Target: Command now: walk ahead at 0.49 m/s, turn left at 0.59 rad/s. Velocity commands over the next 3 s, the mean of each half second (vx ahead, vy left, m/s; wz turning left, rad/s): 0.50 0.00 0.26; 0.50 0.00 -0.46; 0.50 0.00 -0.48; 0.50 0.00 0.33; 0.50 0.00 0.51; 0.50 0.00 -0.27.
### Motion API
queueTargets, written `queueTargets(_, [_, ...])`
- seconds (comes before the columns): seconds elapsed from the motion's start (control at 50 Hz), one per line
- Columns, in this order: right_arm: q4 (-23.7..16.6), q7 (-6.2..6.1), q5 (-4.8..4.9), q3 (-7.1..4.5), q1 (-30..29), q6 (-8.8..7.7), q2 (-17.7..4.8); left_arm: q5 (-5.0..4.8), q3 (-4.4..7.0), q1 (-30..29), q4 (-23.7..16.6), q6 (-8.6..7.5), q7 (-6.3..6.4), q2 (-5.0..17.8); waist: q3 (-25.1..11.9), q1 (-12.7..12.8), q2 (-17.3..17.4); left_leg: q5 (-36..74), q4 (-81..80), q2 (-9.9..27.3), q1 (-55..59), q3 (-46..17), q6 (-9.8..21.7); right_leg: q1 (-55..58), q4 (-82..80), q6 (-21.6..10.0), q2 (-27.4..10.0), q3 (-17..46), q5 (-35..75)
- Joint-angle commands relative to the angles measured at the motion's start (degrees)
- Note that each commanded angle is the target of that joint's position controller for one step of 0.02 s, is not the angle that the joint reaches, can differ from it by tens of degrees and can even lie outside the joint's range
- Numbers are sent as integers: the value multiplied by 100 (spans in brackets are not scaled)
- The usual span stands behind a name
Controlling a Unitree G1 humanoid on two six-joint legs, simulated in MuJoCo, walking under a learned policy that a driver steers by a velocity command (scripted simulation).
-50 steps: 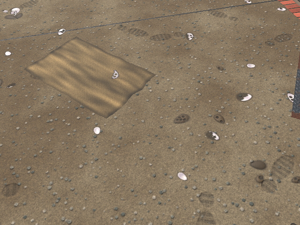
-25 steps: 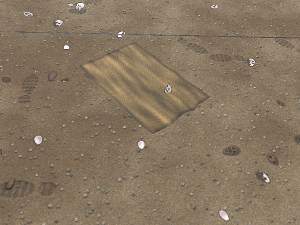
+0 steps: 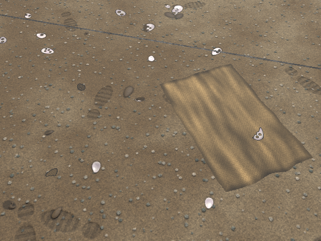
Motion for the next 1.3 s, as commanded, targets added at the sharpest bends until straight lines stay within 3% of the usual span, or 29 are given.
queueTargets(0.02, [-489, 30, 27, -80, 154, 28, -192, -3, 137, 193, -118, -79, -25, 490, -265, 12, -614, 322, -36, 706, -1059, -165, -12, 965, -1518, -990, -1651, 1518, 143])
queueTargets(0.1, [-841, 40, -53, -54, -347, 91, -179, -34, 255, 311, 46, -106, -26, 798, -60, 33, -440, 973, -811, 842, -1601, -163, -104, 1025, -1741, -1120, -1771, 815, 817])
queueTargets(0.18, [-1072, 189, -47, 1, -1026, -4, -133, -51, 273, 455, 115, -17, -3, 944, 26, 275, -404, 2098, -2161, 742, -1441, 145, -68, 1218, -1640, -909, -1566, 34, 1114])
queueTargets(0.28, [-1445, 317, -44, 59, -1837, -55, -131, -247, 271, 1024, 418, 151, -55, 1153, 337, 469, -454, 1523, -3336, 481, -1140, 561, 101, 1695, -1446, -863, -1796, 116, 898])
queueTargets(0.32, [-1469, 334, -71, -15, -1692, -103, -331, -296, 273, 1009, 485, 245, -53, 1265, 241, 239, -628, 1026, -3732, 285, -696, 725, 239, 1951, -997, -786, -1904, 234, 1711])
queueTargets(0.36, [-1003, 266, -125, -299, -166, -137, -838, -262, 186, 950, 517, 288, -37, 1144, -710, -600, -561, 1474, -4096, -75, 1685, 941, 466, 1387, 864, -477, -1450, -121, 3013])
queueTargets(0.38, [-831, 143, -197, -475, 955, -105, -1420, -81, 19, 946, 333, 246, -44, 754, -1660, -1005, 208, 1828, -3935, 1232, 3573, -510, 868, 0, 2912, -172, -1055, -295, 1175])
queueTargets(0.4, [-873, 126, -276, -472, 944, -99, -1769, -132, -143, 1553, 251, 118, -85, 122, -2402, -492, 1478, 1001, -4796, 2524, 4728, -3162, 1637, -1840, 4679, 91, -109, 335, -2593])
queueTargets(0.42, [-891, 156, -271, -346, 931, -150, -1190, -348, 37, 1173, 353, 50, -88, 811, -2165, -773, 695, 828, -5128, 2456, 4307, -3191, 1482, -2284, 5298, 46, -270, 1108, -2526])
queueTargets(0.44, [-844, 174, -223, -257, 597, -179, -947, -430, 99, 822, 186, 51, -85, 895, -1346, -608, 644, 1146, -5160, 2270, 3676, -2167, 1249, -2633, 5291, -4, -529, 999, -2031])
queueTargets(0.46, [-849, 199, -179, -187, 161, -204, -706, -340, 97, 651, 177, 88, -46, 815, -983, -395, 340, 1473, -5298, 1997, 2973, -1489, 1084, -2448, 4994, 21, -787, 914, -1526])
queueTargets(0.48, [-846, 221, -173, -150, -173, -239, -518, -248, 137, 627, 193, 157, -20, 773, -691, -194, 406, 1601, -5519, 1755, 2402, -946, 964, -2205, 4701, 51, -950, 907, -1143])
queueTargets(0.52, [-770, 219, -232, -134, -442, -357, -333, -266, 144, 908, 296, 341, -23, 560, -534, 73, 438, 1828, -5940, 1558, 1811, -327, 899, -1670, 4548, 93, -1042, 924, -648])
queueTargets(0.64, [-379, 28, -289, -226, -231, -416, -473, -206, 146, 342, 45, 477, -39, 298, 34, 75, 157, 2392, -6296, 1473, 1939, 849, 809, -2334, 3334, 182, -922, 1089, 551])
queueTargets(0.72, [-225, -53, -234, -298, -56, -353, -699, -146, 66, -417, -245, 447, -196, 164, 319, -185, 49, 2339, -6364, 1556, 2206, 1346, 717, -2326, 2162, 90, -861, 633, 1148])
queueTargets(0.8, [-35, -75, -134, -355, 199, -215, -817, -167, 38, -966, -590, 438, -333, 166, 505, -349, 32, 2697, -6047, 1740, 2905, 1610, 625, -2513, 1607, -127, -803, 274, 651])
queueTargets(0.86, [-35, -93, -74, -403, 58, -99, -1032, -196, 128, -812, -742, 456, -389, 339, 189, -96, 253, 4905, -5216, 1741, 3143, 1842, 453, -1761, 1461, -422, -389, -216, -137])
queueTargets(0.9, [-88, -112, -18, -423, -164, -7, -1189, -241, 358, 331, -540, 475, -350, 738, -511, 602, 346, 6266, -3550, 1542, 2898, 2012, 253, -146, 1203, -736, 140, -490, -326])
queueTargets(0.92, [-133, -125, -25, -383, -160, -23, -1134, -225, 576, 1250, -309, 503, -247, 1157, -1007, 1041, 93, 5366, -2064, 1285, 1960, 2043, -1, 1478, 863, -967, 202, -120, -5])
queueTargets(0.94, [-389, -81, -282, -154, 254, -127, -316, -221, 721, 1480, -248, 529, -135, 1852, -1345, 577, -1507, 293, 134, 446, -512, 1846, -391, 3371, 663, -1753, -1306, 2574, -64])
queueTargets(0.96, [-580, -13, -124, -54, 130, -399, -310, -159, 636, 1504, -472, 423, -178, 1792, -2420, 538, -1372, -1483, 1273, -329, -1615, 295, -430, 4232, -544, -2534, -2162, 5377, -1112])
queueTargets(0.98, [-739, 47, 105, -154, -626, -551, -709, -117, 509, 1437, -442, 353, -214, 1328, -1836, 788, -749, -983, 1315, 3, -2241, -108, -266, 3978, -855, -2116, -2057, 4764, -920])
queueTargets(1.0, [-796, 41, 108, -122, -784, -615, -663, -161, 447, 1152, -456, 304, -211, 1092, -1202, 588, -546, -462, 859, 255, -2257, -67, -130, 3185, -786, -1893, -1833, 3919, -509])
queueTargets(1.02, [-696, -14, -46, -140, -763, -611, -663, -191, 375, 683, -548, 288, -204, 856, -786, 287, -163, -111, 359, 505, -1887, -43, -133, 2271, -759, -1670, -1549, 3216, 75])
queueTargets(1.04, [-659, -39, -164, -201, -656, -550, -752, -145, 314, 391, -655, 280, -181, 666, -656, 69, -248, 120, -22, 659, -1428, -67, -164, 1631, -839, -1579, -1360, 2781, 584])
queueTargets(1.1, [-702, -26, -253, -202, -571, -343, -599, -128, 329, 373, -745, 248, -100, 762, -515, -112, -291, 441, -684, 686, -986, 64, -371, 848, -1081, -1575, -1108, 2282, 1377])
queueTargets(1.16, [-914, -37, -280, -132, -1155, -276, -428, -158, 373, 678, -684, 263, 22, 947, -303, 48, -384, 1274, -1760, 522, -1150, 197, -576, 588, -1104, -1429, -879, 1900, 1603])
queueTargets(1.22, [-1063, 29, -238, -55, -1794, -315, -286, -195, 367, 906, -644, 329, 82, 940, -234, 320, -639, 2269, -3133, 229, -846, 235, -589, 501, -971, -1148, -630, 1750, 1013])
queueTargets(1.3, [-1232, 159, -138, -77, -2289, -414, -429, -225, 372, 1210, -561, 399, 112, 965, -184, 516, -767, 2418, -3977, -6, -564, 160, -517, 808, -635, -1060, -828, 2248, 480])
